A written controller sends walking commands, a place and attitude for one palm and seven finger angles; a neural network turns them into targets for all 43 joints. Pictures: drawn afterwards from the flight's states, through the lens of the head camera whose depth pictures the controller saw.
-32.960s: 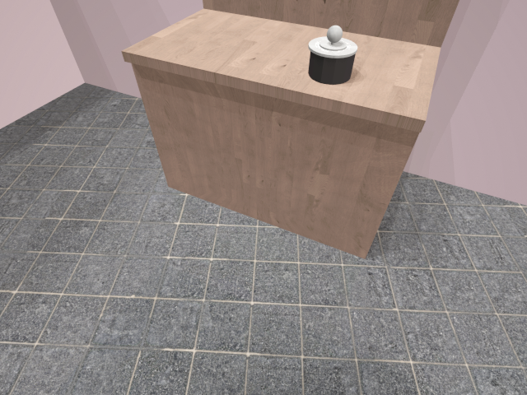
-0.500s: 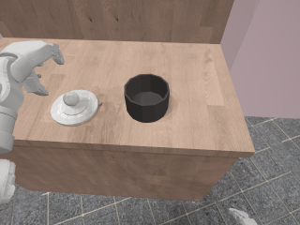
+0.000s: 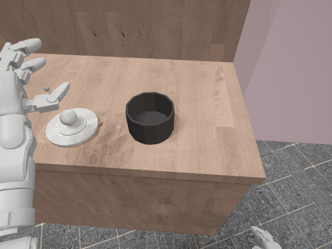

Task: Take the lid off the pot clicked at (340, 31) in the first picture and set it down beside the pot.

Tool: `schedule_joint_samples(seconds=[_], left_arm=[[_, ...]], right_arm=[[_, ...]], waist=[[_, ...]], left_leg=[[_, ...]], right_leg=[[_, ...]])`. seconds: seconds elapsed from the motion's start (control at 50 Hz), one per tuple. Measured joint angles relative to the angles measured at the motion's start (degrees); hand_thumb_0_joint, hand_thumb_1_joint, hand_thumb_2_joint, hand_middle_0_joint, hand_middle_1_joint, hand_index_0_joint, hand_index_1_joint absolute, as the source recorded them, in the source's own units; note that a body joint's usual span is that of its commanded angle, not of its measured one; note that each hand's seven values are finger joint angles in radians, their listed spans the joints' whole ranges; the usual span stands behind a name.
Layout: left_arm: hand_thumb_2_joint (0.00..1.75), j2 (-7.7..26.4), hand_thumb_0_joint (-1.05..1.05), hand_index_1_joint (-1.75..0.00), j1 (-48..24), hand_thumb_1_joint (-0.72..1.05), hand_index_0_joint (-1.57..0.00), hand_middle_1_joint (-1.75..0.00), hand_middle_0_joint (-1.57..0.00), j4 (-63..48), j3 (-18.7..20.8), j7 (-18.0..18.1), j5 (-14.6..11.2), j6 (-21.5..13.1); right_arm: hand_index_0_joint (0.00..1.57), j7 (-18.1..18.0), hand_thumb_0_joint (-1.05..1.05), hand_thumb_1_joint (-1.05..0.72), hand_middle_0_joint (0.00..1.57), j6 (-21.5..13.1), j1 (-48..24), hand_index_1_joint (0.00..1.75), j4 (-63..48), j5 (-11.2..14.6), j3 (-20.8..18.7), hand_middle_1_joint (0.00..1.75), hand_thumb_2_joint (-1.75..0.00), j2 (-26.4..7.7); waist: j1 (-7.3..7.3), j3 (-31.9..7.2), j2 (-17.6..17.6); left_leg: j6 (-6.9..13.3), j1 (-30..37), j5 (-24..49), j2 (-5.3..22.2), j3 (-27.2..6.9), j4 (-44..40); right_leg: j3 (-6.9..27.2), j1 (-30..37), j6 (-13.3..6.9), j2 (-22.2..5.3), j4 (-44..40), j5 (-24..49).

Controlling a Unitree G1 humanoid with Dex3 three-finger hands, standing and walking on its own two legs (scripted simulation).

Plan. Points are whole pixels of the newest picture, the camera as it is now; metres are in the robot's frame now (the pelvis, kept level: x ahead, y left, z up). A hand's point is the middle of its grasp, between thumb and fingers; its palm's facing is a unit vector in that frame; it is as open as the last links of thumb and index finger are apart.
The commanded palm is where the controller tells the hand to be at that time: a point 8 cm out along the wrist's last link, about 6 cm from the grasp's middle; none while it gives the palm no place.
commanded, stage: draw the hand back to the body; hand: left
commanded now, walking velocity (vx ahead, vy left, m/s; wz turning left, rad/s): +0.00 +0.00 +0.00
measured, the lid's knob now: (68, 117) +0.46 +0.32 +0.03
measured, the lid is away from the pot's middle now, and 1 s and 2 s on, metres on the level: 0.25 0.25 0.25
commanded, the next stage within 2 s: step back with the hand held close in 1.32 s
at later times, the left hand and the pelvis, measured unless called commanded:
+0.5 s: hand (46, 123) +0.28 +0.23 +0.21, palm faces +0.47 -0.85 -0.24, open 7.9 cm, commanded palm +0.22 +0.27 +0.22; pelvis +0.00 -0.04 +0.00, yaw +1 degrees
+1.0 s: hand (36, 169) +0.20 +0.22 +0.20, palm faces +0.42 -0.85 -0.31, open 7.4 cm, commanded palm +0.14 +0.26 +0.21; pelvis -0.01 -0.03 +0.00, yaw +0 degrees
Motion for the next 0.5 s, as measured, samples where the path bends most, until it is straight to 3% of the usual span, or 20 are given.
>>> schedule_joint_samples(seconds=[0.16, 0.5], left_arm=[[0.8, -0.6, 0.01, -0.59, 7.6, 0.34, -0.31, -0.59, -0.32, -5.4, 2.0, 0.5, -1.5, 0.7], [0.87, -4.1, 0.01, -0.38, 18.1, 0.74, -0.23, -0.38, -0.24, -14.1, 2.2, 0.7, -3.4, 0.4]], right_arm=[[0.21, -0.1, 0.01, -0.91, 0.2, 0.4, -1.0, 0.3, 1.0, 0.4, -1.3, 0.3, -0.9, -1.1], [0.21, -0.7, 0.01, -0.91, 0.2, -0.9, -5.4, 0.3, -0.4, 0.2, -0.6, 0.3, -0.9, 0.5]], waist=[[0.29, -0.5, 1.0], [2.18, -0.4, 2.4]], left_leg=[[-1.3, 1.0, -0.6, 1.1, -0.6, 0.3], [-2.9, 2.8, 0.1, 2.2, -1.7, -0.2]], right_leg=[[-0.5, 1.0, -1.3, 1.1, 0.4, -0.9], [-1.6, 2.8, -3.0, 2.3, 0.5, -0.7]])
